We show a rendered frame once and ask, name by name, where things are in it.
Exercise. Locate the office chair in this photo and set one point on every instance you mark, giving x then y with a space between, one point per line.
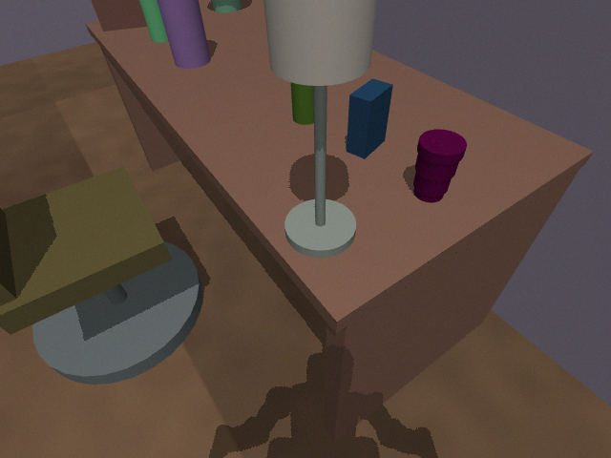
87 266

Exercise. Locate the desk lamp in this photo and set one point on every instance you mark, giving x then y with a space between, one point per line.
320 43

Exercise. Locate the desk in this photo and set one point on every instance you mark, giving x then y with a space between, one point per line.
419 276

